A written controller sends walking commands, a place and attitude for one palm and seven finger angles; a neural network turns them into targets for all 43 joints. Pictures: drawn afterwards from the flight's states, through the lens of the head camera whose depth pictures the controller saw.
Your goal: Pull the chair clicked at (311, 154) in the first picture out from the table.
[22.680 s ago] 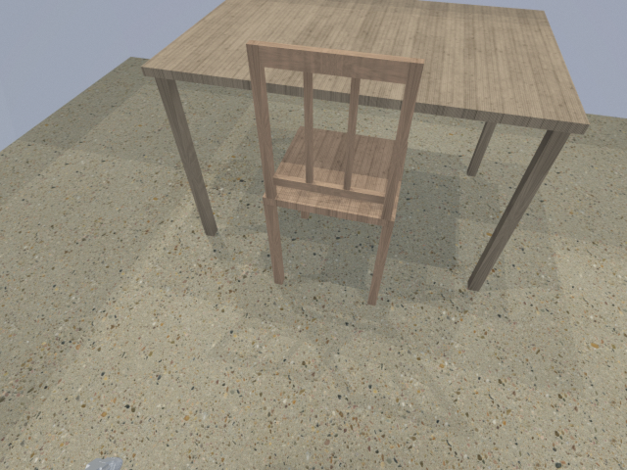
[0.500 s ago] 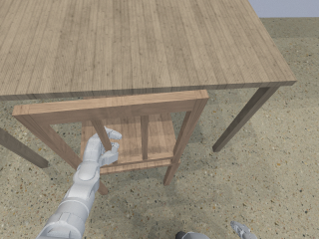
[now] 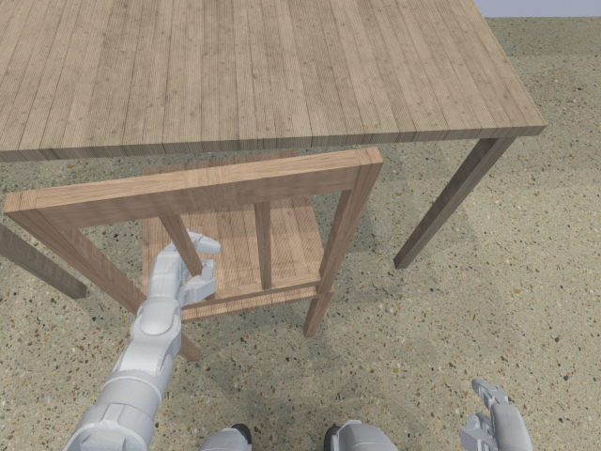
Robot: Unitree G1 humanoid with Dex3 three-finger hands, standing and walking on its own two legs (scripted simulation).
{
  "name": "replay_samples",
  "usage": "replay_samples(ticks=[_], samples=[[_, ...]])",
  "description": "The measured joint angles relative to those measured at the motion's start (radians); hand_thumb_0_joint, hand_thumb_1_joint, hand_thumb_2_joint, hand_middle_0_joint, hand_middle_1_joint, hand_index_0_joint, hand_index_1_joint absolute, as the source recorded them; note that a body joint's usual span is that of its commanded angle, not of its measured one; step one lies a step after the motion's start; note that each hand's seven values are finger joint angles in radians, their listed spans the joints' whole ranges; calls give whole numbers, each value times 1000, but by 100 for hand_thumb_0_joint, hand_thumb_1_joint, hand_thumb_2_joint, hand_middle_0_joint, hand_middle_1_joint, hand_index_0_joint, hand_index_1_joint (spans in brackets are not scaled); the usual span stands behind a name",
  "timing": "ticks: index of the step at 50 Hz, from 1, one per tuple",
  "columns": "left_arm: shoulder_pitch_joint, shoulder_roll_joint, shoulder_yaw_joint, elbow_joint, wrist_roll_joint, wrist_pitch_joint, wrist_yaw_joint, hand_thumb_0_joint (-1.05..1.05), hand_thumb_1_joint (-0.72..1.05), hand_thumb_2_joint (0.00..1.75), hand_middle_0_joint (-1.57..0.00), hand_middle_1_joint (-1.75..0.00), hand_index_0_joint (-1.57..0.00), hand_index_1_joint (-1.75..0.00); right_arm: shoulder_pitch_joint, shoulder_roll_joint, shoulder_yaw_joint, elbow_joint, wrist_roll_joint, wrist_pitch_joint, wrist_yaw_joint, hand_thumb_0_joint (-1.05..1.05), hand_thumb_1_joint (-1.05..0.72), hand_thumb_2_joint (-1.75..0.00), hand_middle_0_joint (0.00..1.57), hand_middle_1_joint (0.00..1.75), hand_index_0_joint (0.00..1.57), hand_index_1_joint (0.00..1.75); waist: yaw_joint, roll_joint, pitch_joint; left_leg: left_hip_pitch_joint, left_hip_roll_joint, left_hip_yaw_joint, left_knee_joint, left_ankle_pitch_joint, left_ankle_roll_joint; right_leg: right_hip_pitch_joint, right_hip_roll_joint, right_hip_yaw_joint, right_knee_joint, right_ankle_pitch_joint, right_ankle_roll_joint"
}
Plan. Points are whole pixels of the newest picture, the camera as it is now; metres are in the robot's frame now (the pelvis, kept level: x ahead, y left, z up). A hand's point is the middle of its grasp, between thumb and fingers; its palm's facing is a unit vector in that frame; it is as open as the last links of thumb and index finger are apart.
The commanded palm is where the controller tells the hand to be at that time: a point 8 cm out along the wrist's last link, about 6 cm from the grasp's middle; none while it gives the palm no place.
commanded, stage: step backward, pulling the chair out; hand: left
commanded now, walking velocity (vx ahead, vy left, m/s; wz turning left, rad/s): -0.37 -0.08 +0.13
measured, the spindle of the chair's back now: (193, 263) +0.37 +0.16 -0.06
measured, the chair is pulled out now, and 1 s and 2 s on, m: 0.06 0.22 0.45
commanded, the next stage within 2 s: none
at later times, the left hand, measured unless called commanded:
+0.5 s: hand (212, 327) +0.27 +0.12 -0.07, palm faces +0.03 -0.99 -0.17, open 4.9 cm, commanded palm +0.24 +0.17 -0.07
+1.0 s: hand (216, 403) +0.18 +0.11 -0.07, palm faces +0.04 -0.98 -0.19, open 4.9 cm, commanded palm +0.15 +0.15 -0.06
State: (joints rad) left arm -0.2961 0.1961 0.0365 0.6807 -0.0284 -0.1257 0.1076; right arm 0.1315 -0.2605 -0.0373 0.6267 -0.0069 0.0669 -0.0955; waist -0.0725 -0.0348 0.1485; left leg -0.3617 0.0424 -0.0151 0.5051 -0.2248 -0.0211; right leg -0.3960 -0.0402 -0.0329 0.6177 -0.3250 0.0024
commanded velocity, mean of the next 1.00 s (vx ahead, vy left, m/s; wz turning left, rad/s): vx -0.38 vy -0.02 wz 0.09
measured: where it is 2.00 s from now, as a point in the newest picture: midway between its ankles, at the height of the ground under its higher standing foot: outside the picture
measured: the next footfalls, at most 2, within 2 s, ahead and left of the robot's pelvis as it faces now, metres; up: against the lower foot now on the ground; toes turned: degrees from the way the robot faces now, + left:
right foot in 0.54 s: -0.09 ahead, -0.16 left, +0.00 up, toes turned +0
left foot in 0.76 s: -0.08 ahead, +0.11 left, +0.00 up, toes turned +1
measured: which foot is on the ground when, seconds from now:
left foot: down 0.00-0.60, up 0.62-0.74, down 0.76-1.00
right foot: down 0.00-0.38, up 0.40-0.52, down 0.54-1.00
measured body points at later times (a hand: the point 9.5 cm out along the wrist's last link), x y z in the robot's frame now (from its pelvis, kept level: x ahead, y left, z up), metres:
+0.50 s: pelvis -0.07 -0.02 +0.00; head +0.04 -0.01 +0.44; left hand +0.27 +0.17 -0.05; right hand +0.05 -0.27 -0.13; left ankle -0.04 +0.12 -0.74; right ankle -0.06 -0.15 -0.73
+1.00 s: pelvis -0.16 -0.04 +0.00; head -0.06 -0.04 +0.43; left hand +0.17 +0.16 -0.05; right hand -0.02 -0.28 -0.13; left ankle -0.12 +0.11 -0.74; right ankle -0.13 -0.16 -0.74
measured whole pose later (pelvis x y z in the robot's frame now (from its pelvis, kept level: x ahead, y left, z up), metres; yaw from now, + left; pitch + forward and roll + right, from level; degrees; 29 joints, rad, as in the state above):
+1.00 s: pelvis -0.16 -0.04 +0.00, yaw +2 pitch +2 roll -2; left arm -0.36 0.17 0.01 0.79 -0.03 -0.17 0.10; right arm 0.15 -0.21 0.01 0.66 0.00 0.03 -0.07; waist -0.04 0.04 0.18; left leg -0.38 0.07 -0.05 0.55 -0.21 -0.05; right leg -0.31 0.00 -0.05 0.49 -0.21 0.01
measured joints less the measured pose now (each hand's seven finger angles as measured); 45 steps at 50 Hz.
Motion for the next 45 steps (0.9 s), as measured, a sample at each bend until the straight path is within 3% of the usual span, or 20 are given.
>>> replay_samples(ticks=[4, 5, 8, 12, 15, 19, 22, 24, 26, 30, 34, 38, 42, 45], samples=[[16, -4, 0, 9, 2, -25, -7, 1, 75, 79, -30, -119, -50, -145, 15, 50, 27, 5, -2, -32, 33, 1, -91, -90, 20, 30, 19, 30, 28, 13, -3, -8, 20, -6, 7, 5, -19, 87, 18, -8, -112, 79, -17], [15, -5, 4, 19, 1, -33, -10, 1, 75, 80, -30, -119, -50, -145, 14, 60, 35, 11, -1, -35, 36, 1, -91, -90, 20, 30, 19, 30, 35, 21, -1, -14, 26, -7, 21, 1, -25, 106, 23, -9, -146, 85, -2], [-6, -21, 30, 63, -14, -56, -12, 1, 74, 80, -31, -117, -50, -145, -10, 74, 54, 34, 12, -29, 29, 1, -91, -90, 20, 30, 20, 30, 32, 72, 25, -44, 52, -23, 83, 14, -30, 119, 53, -26, -176, 97, 2], [-27, -44, 42, 111, -12, -56, -9, 2, 74, 80, -31, -115, -50, -145, -14, 62, 67, 66, 21, -27, -3, 1, -91, -90, 21, 30, 20, 30, 17, 73, 7, -76, -12, -44, 226, -149, -20, 83, 23, -26, -148, 100, 1], [-42, -62, 25, 121, -6, -43, -2, 2, 74, 79, -30, -116, -50, -145, -3, 25, 66, 79, 21, -26, -22, 1, -91, -90, 21, 30, 20, 30, 2, 88, -9, -18, -11, -37, 105, -17, -9, 60, 8, -45, -118, 93, 15], [-77, -41, -19, 112, -3, -22, 1, 1, 75, 79, -28, -117, -50, -145, -3, 18, 46, 69, 18, -7, -26, 1, -91, -90, 21, 30, 20, 30, 10, 39, 15, 15, -35, -16, 30, -24, 9, 36, -22, -29, -84, 135, 23], [-76, -28, -18, 90, 0, -12, -4, 1, 75, 78, -27, -116, -50, -145, 7, 27, 38, 41, 0, -13, 0, 1, -91, -90, 20, 30, 20, 30, 10, 27, 27, 11, -29, -15, 0, 10, 9, 15, -6, -4, -15, 7, 0], [-63, -25, -11, 75, -4, -13, -3, 1, 75, 78, -27, -116, -50, -145, 18, 35, 36, 30, -2, -22, 19, 1, -91, -90, 20, 30, 20, 30, 11, 36, 32, 5, -13, -21, -7, 24, 2, 40, 11, -3, -38, -5, -9], [-48, -18, -7, 63, -4, -21, -5, 1, 75, 78, -27, -116, -50, -145, 32, 45, 40, 25, 2, -31, 31, 1, -91, -90, 20, 30, 20, 30, 15, 39, 32, -6, -3, -23, 1, 28, -9, 89, 17, -5, -113, 61, -17], [-36, -18, 17, 67, -11, -50, -9, 0, 74, 78, -28, -115, -50, -145, 24, 47, 46, 34, 20, -32, 29, 1, -91, -90, 20, 30, 20, 30, 9, 85, 57, -45, 38, -44, 63, 36, -25, 111, 57, -25, -177, 127, -3], [-24, -35, 23, 89, -14, -57, -6, 0, 74, 78, -28, -115, -50, -145, 24, 23, 46, 60, 27, -30, -4, 1, -91, -90, 21, 30, 20, 30, -2, 78, 26, -75, -15, -56, 216, -143, -22, 63, 32, -19, -137, 118, -5], [-41, -59, -8, 105, -6, -36, 2, 0, 75, 78, -26, -116, -50, -145, 28, -21, 38, 78, 27, -30, -30, 1, -91, -90, 21, 30, 20, 30, -17, 89, -2, 11, -9, -46, 82, -34, -12, 29, 8, -41, -93, 110, 12], [-77, -38, -45, 104, -4, -11, 2, 0, 75, 78, -23, -116, -50, -145, 13, -7, 29, 58, 19, -10, -31, 1, -91, -90, 20, 30, 20, 30, 5, 29, 19, 27, -37, -19, 31, -25, 1, 8, -25, -21, -70, 157, 20], [-77, -33, -46, 99, -2, -9, -2, -1, 76, 78, -22, -115, -50, -145, 18, 14, 28, 29, 4, -19, -8, 1, -91, -90, 20, 30, 20, 30, 13, 33, 21, 11, -24, -22, 17, 6, -1, 1, -4, -7, -7, 19, -2]])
